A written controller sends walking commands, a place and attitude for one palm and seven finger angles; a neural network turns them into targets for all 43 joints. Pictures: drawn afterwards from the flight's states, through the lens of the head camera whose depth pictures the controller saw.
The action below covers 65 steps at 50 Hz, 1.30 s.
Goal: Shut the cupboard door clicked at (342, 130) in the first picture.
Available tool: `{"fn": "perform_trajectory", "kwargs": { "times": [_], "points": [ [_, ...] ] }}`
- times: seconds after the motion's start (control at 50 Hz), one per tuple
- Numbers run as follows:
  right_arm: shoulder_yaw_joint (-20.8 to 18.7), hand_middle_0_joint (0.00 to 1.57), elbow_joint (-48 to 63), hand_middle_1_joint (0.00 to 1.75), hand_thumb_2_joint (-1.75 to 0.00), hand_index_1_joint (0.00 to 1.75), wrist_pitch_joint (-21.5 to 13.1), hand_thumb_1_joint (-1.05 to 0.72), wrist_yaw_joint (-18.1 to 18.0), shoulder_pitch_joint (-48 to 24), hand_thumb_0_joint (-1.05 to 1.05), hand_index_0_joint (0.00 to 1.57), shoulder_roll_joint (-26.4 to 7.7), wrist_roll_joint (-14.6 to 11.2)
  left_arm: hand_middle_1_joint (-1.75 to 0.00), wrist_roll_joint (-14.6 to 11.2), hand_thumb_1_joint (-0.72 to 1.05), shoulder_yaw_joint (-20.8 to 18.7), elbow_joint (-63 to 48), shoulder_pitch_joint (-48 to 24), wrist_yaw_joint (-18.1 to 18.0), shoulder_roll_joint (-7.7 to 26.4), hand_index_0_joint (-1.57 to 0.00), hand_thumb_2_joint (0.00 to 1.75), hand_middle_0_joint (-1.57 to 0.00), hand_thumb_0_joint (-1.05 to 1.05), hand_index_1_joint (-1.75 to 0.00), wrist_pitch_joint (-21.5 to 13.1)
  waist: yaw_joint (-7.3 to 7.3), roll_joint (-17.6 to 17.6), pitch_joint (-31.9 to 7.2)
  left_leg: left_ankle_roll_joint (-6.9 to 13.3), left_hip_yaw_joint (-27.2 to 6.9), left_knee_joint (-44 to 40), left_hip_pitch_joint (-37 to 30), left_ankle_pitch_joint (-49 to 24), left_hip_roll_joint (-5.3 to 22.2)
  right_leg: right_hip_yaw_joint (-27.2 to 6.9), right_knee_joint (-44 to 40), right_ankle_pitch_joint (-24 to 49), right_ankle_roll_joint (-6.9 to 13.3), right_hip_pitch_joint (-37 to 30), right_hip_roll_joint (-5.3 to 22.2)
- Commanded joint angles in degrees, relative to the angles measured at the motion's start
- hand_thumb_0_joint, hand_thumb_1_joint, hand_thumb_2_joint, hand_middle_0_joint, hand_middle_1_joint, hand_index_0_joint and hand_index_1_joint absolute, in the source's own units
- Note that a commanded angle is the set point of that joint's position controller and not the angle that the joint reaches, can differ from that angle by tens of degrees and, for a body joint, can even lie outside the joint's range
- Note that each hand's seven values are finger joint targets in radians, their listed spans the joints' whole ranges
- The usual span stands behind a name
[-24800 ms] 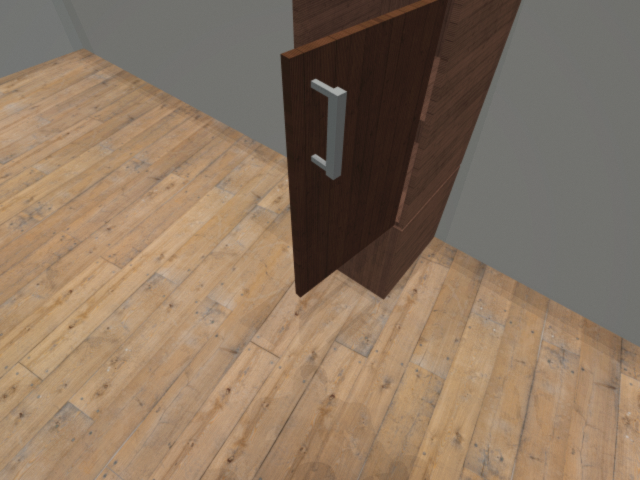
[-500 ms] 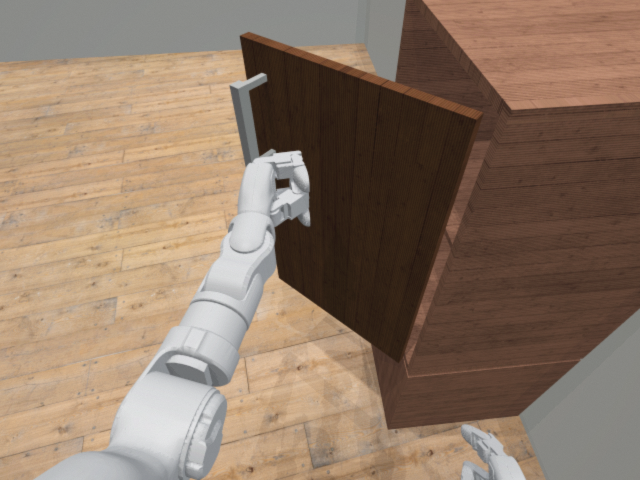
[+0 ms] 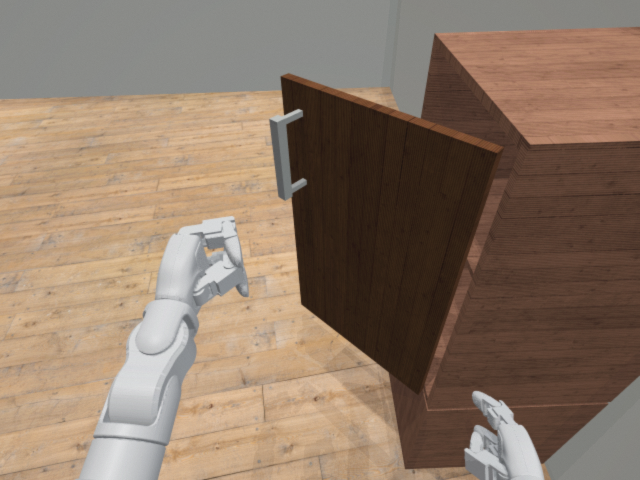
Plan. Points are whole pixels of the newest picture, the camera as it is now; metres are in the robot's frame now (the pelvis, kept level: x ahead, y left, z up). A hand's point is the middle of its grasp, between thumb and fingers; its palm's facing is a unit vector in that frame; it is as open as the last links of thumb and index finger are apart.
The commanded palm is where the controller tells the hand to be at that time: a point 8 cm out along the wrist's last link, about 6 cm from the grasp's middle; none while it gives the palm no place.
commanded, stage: draw the hand back to the body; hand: left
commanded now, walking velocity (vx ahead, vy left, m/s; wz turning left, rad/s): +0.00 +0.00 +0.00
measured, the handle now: (290, 156) +0.59 +0.10 +0.14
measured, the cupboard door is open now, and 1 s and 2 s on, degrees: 45 45 45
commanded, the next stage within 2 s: step back with the hand held close in 1.04 s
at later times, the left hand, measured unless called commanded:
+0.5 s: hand (107, 315) +0.23 +0.24 +0.16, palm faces +0.36 -0.86 -0.35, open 4.8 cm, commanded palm +0.18 +0.28 +0.18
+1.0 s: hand (53, 339) +0.20 +0.28 +0.16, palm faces +0.47 -0.79 -0.39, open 7.4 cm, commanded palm +0.15 +0.31 +0.18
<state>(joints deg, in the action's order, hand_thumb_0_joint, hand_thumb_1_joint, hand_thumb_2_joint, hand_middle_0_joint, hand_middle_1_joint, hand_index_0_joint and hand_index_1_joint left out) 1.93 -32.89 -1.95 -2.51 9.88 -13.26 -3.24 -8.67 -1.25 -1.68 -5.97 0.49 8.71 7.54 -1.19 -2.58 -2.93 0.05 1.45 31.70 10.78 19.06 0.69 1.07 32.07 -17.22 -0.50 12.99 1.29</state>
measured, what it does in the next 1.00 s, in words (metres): stands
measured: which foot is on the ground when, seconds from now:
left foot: down 0.00-1.00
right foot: down 0.00-1.00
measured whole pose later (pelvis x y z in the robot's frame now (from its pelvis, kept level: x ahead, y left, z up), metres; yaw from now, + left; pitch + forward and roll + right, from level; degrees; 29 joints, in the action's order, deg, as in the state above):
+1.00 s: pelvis +0.01 +0.01 +0.01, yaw +0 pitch -3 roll -1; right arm 0.9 -35.7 -5.0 -4.4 11.1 -11.8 -0.3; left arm -2.8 -18.9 -21.4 25.6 -6.4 18.9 -5.2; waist -4.5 -3.1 0.0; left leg 0.8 1.2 25.9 5.2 17.5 0.2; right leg 1.5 24.7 -14.9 -1.3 6.5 1.7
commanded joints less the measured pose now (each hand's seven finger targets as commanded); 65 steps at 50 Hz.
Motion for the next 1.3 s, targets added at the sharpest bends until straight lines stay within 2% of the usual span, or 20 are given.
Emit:
{"fn": "perform_trajectory", "kwargs": {
  "times": [0.0, 0.1, 0.18, 0.2, 0.36, 0.44, 0.54, 0.58, 0.64, 0.7, 0.76, 0.86, 0.92, 1.02, 1.14, 1.16, 1.18, 1.2, 1.22, 1.28],
  "points": [
    [-0.9, 0.20, 8.6, 0.30, -0.90, 0.30, -3.2, -0.90, -0.8, -7.0, 0.00, 0.20, -3.6, 1.5, -1.26, 4.0, 0.90, -1.9, -18.3, -9.0, -3.0, 7.7, -1.08, 0.90, -1.08, 0.00, -1.26, -9.5, -0.12, 3.2, -1.9, 1.9, -0.4, -6.8, -2.3, -11.2, -0.2, 0.5, -8.3, 10.7, 1.6, -0.5, 0.1],
    [-0.9, 0.20, 8.6, 0.30, -0.90, 0.30, -2.2, -0.90, -0.9, -6.2, 0.00, 0.20, -3.7, 2.2, -1.11, 5.5, 0.90, -3.7, -23.0, -3.5, -4.4, 9.8, -0.94, 0.90, -0.94, 0.00, -1.11, -12.3, 0.01, -0.7, -3.9, 1.6, -0.3, -8.2, -4.9, -12.8, 0.3, 0.6, -8.9, 12.2, 2.0, -3.8, 0.2],
    [-1.0, 0.20, 8.6, 0.30, -0.90, 0.30, -2.2, -0.90, -1.2, -6.5, 0.00, 0.20, -4.1, 2.6, -0.99, 5.9, 0.90, -6.5, -26.6, 2.3, -5.2, 12.4, -0.83, 0.90, -0.83, 0.00, -0.99, -13.6, -0.54, 0.9, -4.8, 1.6, -0.5, -8.9, -6.1, -14.8, 0.7, 0.8, -9.3, 13.6, 2.0, -5.7, -0.1],
    [-1.1, 0.20, 8.9, 0.30, -0.90, 0.30, -2.2, -0.90, -1.3, -6.6, 0.00, 0.20, -3.8, 2.6, -0.96, 5.8, 0.90, -6.6, -28.5, 3.0, -5.3, 12.1, -0.81, 0.90, -0.81, 0.00, -0.96, -14.0, -0.49, -1.1, -6.0, 1.5, -0.4, -9.1, -6.5, -15.4, 0.5, 0.9, -9.0, 14.2, 2.0, -6.7, 0.1],
    [-1.7, 0.20, 7.9, 0.30, -0.90, 0.30, -2.4, -0.90, -1.9, -6.7, 0.00, 0.20, -4.1, 2.8, -0.72, 5.5, 0.90, -15.8, -28.5, 14.7, -6.4, 17.5, -0.58, 0.90, -0.58, 0.00, -0.72, -15.1, -1.83, 3.5, -3.1, 1.4, -0.4, -9.7, -4.8, -17.0, 0.6, 1.4, -9.7, 15.0, 1.7, -7.7, -0.2],
    [-2.2, 0.20, 7.5, 0.30, -0.90, 0.30, -2.9, -0.90, -1.7, -6.5, 0.00, 0.20, -4.1, 2.6, -0.60, 5.3, 0.90, -18.6, -29.8, 20.7, -6.5, 18.3, -0.47, 0.90, -0.47, 0.00, -0.60, -15.9, -2.26, -0.8, -2.3, 1.1, -0.1, -9.6, -4.6, -18.6, 0.7, 1.3, -9.6, 15.8, 1.7, -8.0, 0.1],
    [-3.0, 0.20, 7.1, 0.30, -0.90, 0.30, -4.4, -0.90, -1.6, -5.5, 0.00, 0.20, -4.5, 2.6, -0.45, 5.2, 0.90, -23.3, -33.3, 26.4, -7.1, 21.3, -0.34, 0.90, -0.34, 0.00, -0.45, -16.8, -2.74, -1.9, -3.1, 1.0, -0.3, -8.8, -5.1, -23.2, 1.0, 1.5, -9.1, 18.5, 1.6, -8.5, 0.2],
    [-3.3, 0.20, 6.6, 0.30, -0.90, 0.30, -4.7, -0.90, -1.8, -5.4, 0.00, 0.20, -4.9, 2.5, -0.39, 5.3, 0.90, -26.3, -32.8, 28.7, -7.5, 23.5, -0.28, 0.90, -0.28, 0.00, -0.39, -16.9, -3.22, -1.7, -2.2, 1.0, -0.2, -8.8, -4.9, -22.8, 1.1, 1.4, -9.6, 17.8, 1.6, -8.3, 0.1],
    [-3.6, 0.20, 6.5, 0.30, -0.90, 0.30, -5.1, -0.90, -2.2, -4.9, 0.00, 0.20, -4.7, 2.3, -0.30, 5.1, 0.90, -28.3, -32.3, 30.1, -7.8, 23.9, -0.20, 0.90, -0.20, 0.00, -0.30, -17.3, -3.05, -1.8, -0.5, 0.8, -0.1, -9.0, -4.4, -21.1, 1.1, 1.6, -9.8, 16.3, 1.6, -7.1, 0.0],
    [-3.7, 0.20, 5.9, 0.30, -0.90, 0.30, -5.8, -0.90, -2.4, -4.7, 0.00, 0.20, -5.3, 2.4, -0.30, 5.4, 0.90, -24.2, -31.8, 26.1, -7.6, 20.7, -0.20, 0.90, -0.20, 0.00, -0.30, -17.3, -1.80, -1.8, 1.7, 1.3, 0.1, -8.9, -4.7, -18.4, 1.0, 1.3, -10.7, 14.2, 1.4, -4.8, 0.2],
    [-3.9, 0.20, 5.5, 0.30, -0.90, 0.30, -6.2, -0.90, -2.6, -4.4, 0.00, 0.20, -5.9, 2.5, -0.30, 5.8, 0.90, -23.0, -30.5, 24.2, -8.0, 20.2, -0.20, 0.90, -0.20, 0.00, -0.30, -17.0, -1.62, -0.9, 1.6, 1.5, -0.3, -9.1, -5.1, -16.9, 0.9, 1.6, -10.5, 12.5, 1.3, -4.0, 0.1],
    [-3.6, 0.20, 5.9, 0.30, -0.90, 0.30, -6.3, -0.90, -2.6, -4.8, 0.00, 0.20, -5.5, 2.8, -0.30, 5.7, 0.90, -24.6, -32.2, 24.8, -8.3, 22.0, -0.20, 0.90, -0.20, 0.00, -0.30, -16.9, -2.59, -0.1, -1.6, 1.4, -0.8, -9.5, -5.3, -17.9, 0.5, 1.5, -9.9, 13.6, 1.6, -7.0, 0.1],
    [-3.3, 0.20, 6.2, 0.30, -0.90, 0.30, -6.4, -0.90, -2.6, -5.2, 0.00, 0.20, -5.0, 2.9, -0.30, 5.6, 0.90, -26.2, -33.8, 26.0, -8.3, 23.3, -0.20, 0.90, -0.20, 0.00, -0.30, -16.9, -3.12, -2.8, -2.1, 1.2, -0.7, -9.4, -5.2, -19.6, 0.4, 1.2, -9.8, 15.5, 1.7, -8.3, 0.2],
    [-2.9, 0.20, 6.0, 0.30, -0.90, 0.30, -6.3, -0.90, -2.3, -5.3, 0.00, 0.20, -4.6, 2.9, -0.30, 5.5, 0.90, -26.3, -32.8, 27.1, -8.0, 22.5, -0.20, 0.90, -0.20, 0.00, -0.30, -16.5, -2.99, -3.7, 0.4, 0.6, -0.7, -9.7, -4.4, -20.7, 0.8, 1.5, -10.2, 15.9, 1.8, -7.8, -0.1],
    [-3.2, 0.20, 6.1, 0.30, -0.90, 0.30, -5.8, -0.90, -2.2, -5.0, 0.00, 0.20, -5.2, 2.9, -0.30, 5.5, 0.90, -25.1, -30.6, 26.9, -7.7, 21.0, -0.20, 0.90, -0.20, 0.00, -0.30, -16.2, -2.60, -1.2, 1.6, 0.8, -0.8, -10.2, -4.0, -19.0, 1.1, 1.7, -10.5, 14.0, 1.7, -6.7, -0.1],
    [-3.4, 0.20, 7.6, 0.30, -0.90, 0.30, -4.6, -0.90, -2.1, -4.5, 0.00, 0.20, -6.0, 2.2, -0.30, 5.4, 0.90, -32.9, -35.4, 18.2, -8.2, 29.2, -0.20, 0.90, -0.20, 0.00, -0.30, -18.8, -1.12, -0.4, 4.6, 2.3, -0.4, -8.0, 0.0, -12.7, 2.5, -5.6, -13.0, 19.4, 2.1, -3.7, 2.6],
    [-3.2, 0.20, 6.6, 0.30, -0.90, 0.30, -4.0, -0.90, -2.4, -4.0, 0.00, 0.20, -5.3, 2.3, -0.30, 5.8, 0.90, -33.3, -33.4, 17.7, -8.1, 30.0, -0.20, 0.90, -0.20, 0.00, -0.30, -19.9, -0.61, 1.9, 4.7, 2.2, -1.4, -6.7, 0.9, -10.0, 1.8, -6.9, -13.6, 20.0, 2.8, -3.2, 4.7],
    [-3.5, 0.20, 5.8, 0.30, -0.90, 0.30, -3.5, -0.90, -2.4, -4.2, 0.00, 0.20, -4.9, 2.5, -0.30, 5.6, 0.90, -29.0, -28.7, 25.5, -7.6, 24.5, -0.20, 0.90, -0.20, 0.00, -0.30, -19.5, -0.07, 4.9, 3.6, 2.1, -1.1, -5.5, -0.6, -10.8, 1.9, -7.3, -13.2, 21.6, 3.0, -2.1, 5.7],
    [-4.0, 0.20, 6.5, 0.30, -0.90, 0.30, -2.8, -0.90, -2.2, -3.6, 0.00, 0.20, -5.5, 2.6, -0.30, 5.7, 0.90, -26.8, -27.7, 28.5, -7.2, 22.2, -0.20, 0.90, -0.20, 0.00, -0.30, -19.1, -0.02, 6.5, 2.1, 2.0, -0.7, -4.9, -1.6, -12.0, 2.1, -7.3, -12.5, 22.6, 2.7, -1.7, 5.9],
    [-4.7, 0.20, 7.7, 0.30, -0.90, 0.30, -1.6, -0.90, -2.1, -4.2, 0.00, 0.20, -6.3, 2.5, -0.30, 5.9, 0.90, -26.7, -30.6, 31.7, -7.5, 22.5, -0.20, 0.90, -0.20, 0.00, -0.30, -19.7, -0.16, 1.6, -4.3, 2.0, -1.0, -5.3, -3.1, -20.5, 3.8, -5.5, -7.6, 28.5, 2.0, -4.2, 5.9]
  ]
}}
